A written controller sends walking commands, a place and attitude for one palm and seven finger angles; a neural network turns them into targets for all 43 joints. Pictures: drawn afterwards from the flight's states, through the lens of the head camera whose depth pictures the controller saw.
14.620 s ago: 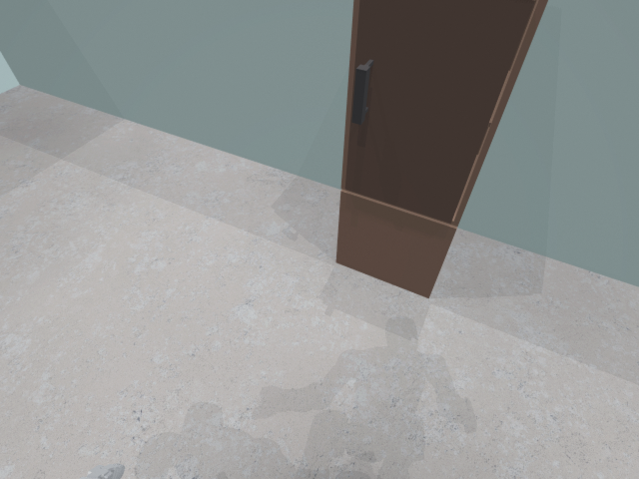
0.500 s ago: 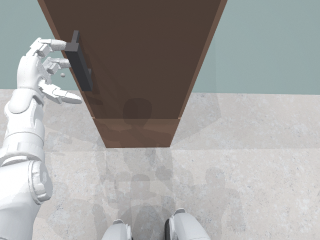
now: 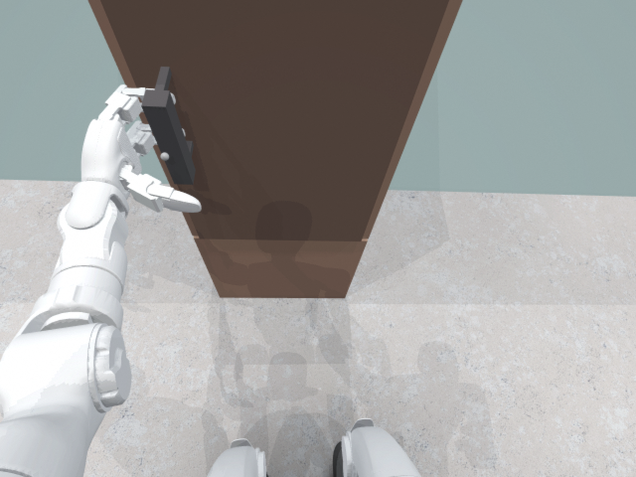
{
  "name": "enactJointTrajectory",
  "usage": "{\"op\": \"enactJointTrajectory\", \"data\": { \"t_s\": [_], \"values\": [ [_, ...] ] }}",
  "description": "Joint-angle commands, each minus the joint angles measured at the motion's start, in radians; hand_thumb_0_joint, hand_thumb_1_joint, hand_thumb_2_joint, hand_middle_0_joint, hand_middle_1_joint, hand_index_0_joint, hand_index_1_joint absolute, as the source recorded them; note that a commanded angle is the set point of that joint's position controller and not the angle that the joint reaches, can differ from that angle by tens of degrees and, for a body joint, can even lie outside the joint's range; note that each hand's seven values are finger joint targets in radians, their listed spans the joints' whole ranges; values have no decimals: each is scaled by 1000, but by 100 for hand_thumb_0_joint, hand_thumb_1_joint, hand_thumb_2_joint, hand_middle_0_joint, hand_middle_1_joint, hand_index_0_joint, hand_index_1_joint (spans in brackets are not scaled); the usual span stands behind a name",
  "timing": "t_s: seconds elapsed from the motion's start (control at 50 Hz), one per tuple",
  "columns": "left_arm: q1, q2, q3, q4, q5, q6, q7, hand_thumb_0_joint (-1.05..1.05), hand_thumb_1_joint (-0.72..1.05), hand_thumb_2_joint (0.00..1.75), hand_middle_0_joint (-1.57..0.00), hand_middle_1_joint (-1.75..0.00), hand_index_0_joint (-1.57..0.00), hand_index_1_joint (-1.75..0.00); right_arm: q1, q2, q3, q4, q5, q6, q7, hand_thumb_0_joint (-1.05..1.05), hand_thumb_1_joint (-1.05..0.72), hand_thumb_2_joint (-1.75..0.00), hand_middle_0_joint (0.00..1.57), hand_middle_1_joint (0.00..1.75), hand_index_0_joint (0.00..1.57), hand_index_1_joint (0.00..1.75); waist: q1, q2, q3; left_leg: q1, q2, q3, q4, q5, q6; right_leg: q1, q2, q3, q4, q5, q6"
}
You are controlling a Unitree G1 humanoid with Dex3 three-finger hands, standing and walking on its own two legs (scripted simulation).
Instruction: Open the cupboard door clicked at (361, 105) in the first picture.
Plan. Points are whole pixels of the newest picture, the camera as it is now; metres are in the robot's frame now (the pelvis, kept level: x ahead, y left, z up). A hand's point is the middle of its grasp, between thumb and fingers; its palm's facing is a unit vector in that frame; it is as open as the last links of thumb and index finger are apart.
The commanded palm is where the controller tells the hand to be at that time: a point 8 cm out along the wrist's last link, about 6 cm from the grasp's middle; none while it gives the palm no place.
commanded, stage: slide the fingers in behind the handle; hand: left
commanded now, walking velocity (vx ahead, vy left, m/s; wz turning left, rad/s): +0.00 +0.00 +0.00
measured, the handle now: (175, 129) +0.54 +0.15 +0.07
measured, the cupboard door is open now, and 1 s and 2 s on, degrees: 0 0 12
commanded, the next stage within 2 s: close the thumb around the handle in 0.72 s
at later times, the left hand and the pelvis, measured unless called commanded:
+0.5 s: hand (187, 154) +0.49 +0.13 +0.07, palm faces -0.06 -1.00 -0.03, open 13.9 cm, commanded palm +0.47 +0.18 +0.08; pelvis -0.01 -0.01 +0.00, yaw +0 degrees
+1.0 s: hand (185, 153) +0.50 +0.14 +0.07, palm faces -0.07 -1.00 -0.03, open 12.9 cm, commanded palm +0.48 +0.19 +0.08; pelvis -0.01 -0.01 +0.00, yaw +0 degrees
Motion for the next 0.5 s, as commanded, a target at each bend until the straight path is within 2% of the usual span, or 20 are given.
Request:
{"op": "enactJointTrajectory", "data": {
  "t_s": [0.0, 0.04, 0.08, 0.12, 0.14, 0.16, 0.18, 0.2, 0.22, 0.26, 0.28, 0.3, 0.32, 0.36, 0.38, 0.4, 0.42, 0.44, 0.46, 0.48],
  "values": [
    [-455, 223, 43, -226, -6, -80, 27, 0, -50, 30, -30, -120, -30, -120, 156, -170, -63, -45, -3, -25, -12, 0, -90, -90, 20, 30, 20, 30, -7, 105, -481, 306, -20, -66, -114, 481, -20, 232, 42, 17, -56, 331, -30],
    [-434, 215, 38, -218, -3, -77, 32, 0, -50, 30, -30, -120, -30, -120, 151, -166, -60, -53, -2, -26, -10, 0, -90, -90, 20, 30, 20, 30, -5, 65, -470, 257, -26, -54, -119, 445, -13, 275, 41, 24, -60, 343, -28],
    [-422, 187, 18, -209, 2, -75, 34, 0, -50, 30, -30, -120, -30, -120, 149, -163, -60, -55, -1, -27, -9, 0, -90, -90, 20, 30, 20, 30, -4, 87, -459, 259, -26, -54, -120, 443, -14, 260, 40, 22, -58, 337, -29],
    [-437, 206, 30, -180, 5, -68, 43, 0, -50, 30, -30, -120, -30, -120, 152, -167, -59, -51, -1, -25, -11, 0, -90, -90, 20, 30, 20, 30, -14, 37, -420, 213, -28, -49, -126, 378, -8, 267, 40, 26, -69, 308, -27],
    [-470, 188, 15, -208, 2, -71, 45, 0, -50, 30, -30, -120, -30, -120, 149, -164, -59, -55, -1, -28, -12, 0, -90, -90, 20, 30, 20, 30, -22, 50, -426, 213, -30, -45, -130, 371, -6, 276, 40, 29, -71, 312, -25],
    [-472, 194, 26, -229, -3, -79, 45, 0, -50, 30, -30, -120, -30, -120, 150, -164, -60, -60, -2, -33, -13, 0, -90, -90, 20, 30, 20, 30, -13, 64, -459, 229, -34, -43, -123, 389, -4, 290, 40, 33, -67, 330, -28],
    [-449, 226, 51, -225, 0, -84, 49, 0, -50, 30, -30, -120, -30, -120, 153, -166, -60, -57, -2, -33, -13, 0, -90, -90, 20, 30, 20, 30, 3, 68, -483, 232, -32, -48, -124, 397, -10, 301, 39, 32, -62, 333, -30],
    [-456, 183, 18, -206, 0, -82, 49, 0, -50, 30, -30, -120, -30, -120, 151, -162, -58, -56, -2, -34, -13, 0, -90, -90, 20, 30, 20, 30, -14, 51, -467, 228, -32, -47, -123, 390, -8, 288, 39, 31, -63, 330, -27],
    [-468, 176, 15, -208, -1, -83, 50, 0, -50, 30, -30, -120, -30, -120, 151, -160, -61, -49, -2, -37, -12, 0, -90, -90, 20, 30, 20, 30, -20, 40, -448, 218, -31, -42, -122, 381, -6, 286, 39, 33, -69, 329, -24],
    [-462, 161, 1, -210, 1, -89, 51, 0, -50, 30, -30, -120, -30, -120, 156, -161, -61, -52, -2, -40, -11, 0, -90, -90, 20, 30, 20, 30, -15, 64, -452, 231, -32, -47, -124, 387, -7, 274, 40, 29, -63, 323, -30],
    [-469, 129, -21, -204, -1, -87, 52, 0, -50, 30, -30, -120, -30, -120, 152, -158, -61, -45, -2, -41, -9, 0, -90, -90, 20, 30, 20, 30, -25, 65, -451, 240, -32, -44, -121, 382, -7, 260, 39, 30, -68, 320, -26],
    [-459, 154, 0, -181, 3, -83, 58, 0, -50, 30, -30, -120, -30, -120, 157, -162, -61, -40, -3, -41, -10, 0, -90, -90, 20, 30, 20, 30, -18, 46, -434, 217, -31, -46, -123, 364, -8, 263, 39, 29, -68, 306, -27],
    [-461, 162, 6, -170, 3, -78, 62, 0, -50, 30, -30, -120, -30, -120, 156, -163, -60, -42, -2, -40, -10, 0, -90, -90, 20, 30, 20, 30, -23, 32, -422, 193, -34, -41, -124, 342, -4, 273, 38, 34, -73, 300, -25],
    [-488, 218, 45, -179, 12, -83, 72, 0, -50, 30, -30, -120, -30, -120, 162, -168, -60, -43, -4, -41, -16, 0, -90, -90, 20, 30, 20, 30, -17, 39, -435, 186, -37, -42, -120, 342, -1, 282, 37, 38, -66, 304, -27],
    [-497, 199, 22, -193, 18, -87, 71, 0, -50, 30, -30, -120, -30, -120, 157, -162, -58, -46, -4, -41, -14, 0, -90, -90, 20, 30, 20, 30, -17, 66, -460, 194, -38, -42, -119, 348, -4, 282, 35, 40, -61, 308, -26],
    [-503, 175, 5, -182, 22, -86, 71, 0, -50, 30, -30, -120, -30, -120, 157, -159, -57, -42, -5, -43, -13, 0, -90, -90, 20, 30, 20, 30, -25, 69, -452, 197, -38, -41, -115, 349, -3, 271, 35, 39, -62, 309, -25],
    [-488, 205, 28, -164, 25, -85, 74, 0, -50, 30, -30, -120, -30, -120, 161, -164, -59, -39, -5, -42, -14, 0, -90, -90, 20, 30, 20, 30, -20, 43, -441, 187, -35, -44, -115, 340, -3, 267, 35, 36, -62, 298, -26],
    [-499, 184, 8, -170, 23, -85, 72, 0, -50, 30, -30, -120, -30, -120, 159, -163, -59, -40, -4, -42, -15, 0, -90, -90, 20, 30, 20, 30, -33, 32, -437, 187, -36, -43, -117, 337, -1, 268, 35, 38, -66, 299, -23],
    [-495, 166, -1, -164, 18, -85, 67, 0, -50, 30, -30, -120, -30, -120, 160, -162, -57, -48, -4, -45, -15, 0, -90, -90, 20, 30, 20, 30, -30, 33, -435, 180, -39, -42, -115, 337, 1, 269, 37, 38, -64, 300, -25],
    [-512, 184, 10, -167, 17, -84, 66, 0, -50, 30, -30, -120, -30, -120, 157, -165, -58, -40, -4, -45, -15, 0, -90, -90, 20, 30, 20, 30, -32, 60, -447, 184, -38, -40, -113, 324, -1, 267, 35, 43, -68, 293, -24]
  ]
}}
